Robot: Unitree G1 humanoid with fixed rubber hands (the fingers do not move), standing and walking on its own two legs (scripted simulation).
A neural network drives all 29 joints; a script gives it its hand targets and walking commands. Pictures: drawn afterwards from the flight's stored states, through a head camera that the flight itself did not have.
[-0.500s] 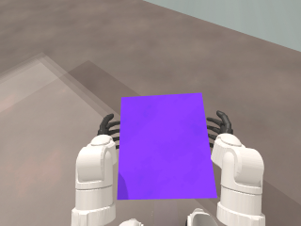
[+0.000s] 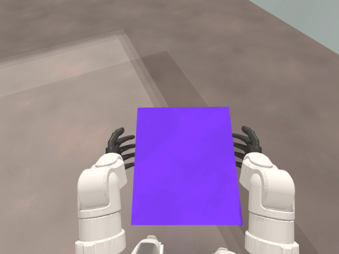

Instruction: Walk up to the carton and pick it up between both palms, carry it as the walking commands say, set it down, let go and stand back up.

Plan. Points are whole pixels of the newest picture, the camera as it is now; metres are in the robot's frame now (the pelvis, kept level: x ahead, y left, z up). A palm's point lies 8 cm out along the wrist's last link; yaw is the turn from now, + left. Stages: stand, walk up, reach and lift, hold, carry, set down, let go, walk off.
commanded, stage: carry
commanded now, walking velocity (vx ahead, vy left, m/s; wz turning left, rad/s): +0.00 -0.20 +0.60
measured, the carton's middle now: (182, 167) +0.33 +0.00 -0.01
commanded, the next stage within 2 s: none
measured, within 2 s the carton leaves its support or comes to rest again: neither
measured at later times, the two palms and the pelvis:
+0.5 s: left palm out of the picture +0.12 +0.15 +0.08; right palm (252, 201) +0.22 -0.13 +0.07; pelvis -0.10 -0.09 +0.01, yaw +18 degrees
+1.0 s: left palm out of the picture -0.06 +0.11 +0.09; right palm out of the picture +0.13 -0.12 +0.08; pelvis -0.19 -0.18 +0.01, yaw +35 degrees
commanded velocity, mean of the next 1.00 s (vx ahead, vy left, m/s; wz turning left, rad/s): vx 0.00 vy -0.20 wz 0.60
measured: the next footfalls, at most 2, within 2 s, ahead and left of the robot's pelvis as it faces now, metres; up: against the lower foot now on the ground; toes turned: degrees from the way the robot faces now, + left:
left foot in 0.08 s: +0.07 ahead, +0.09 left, +0.00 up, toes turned +7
right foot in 0.36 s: +0.04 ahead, -0.19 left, +0.00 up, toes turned +12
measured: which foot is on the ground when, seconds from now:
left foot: up 0.00-0.06, down 0.08-0.40, up 0.42-0.58, down 0.60-0.96, up 0.98-1.00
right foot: down 0.00-0.10, up 0.12-0.34, down 0.36-0.60, up 0.62-0.90, down 0.92-1.00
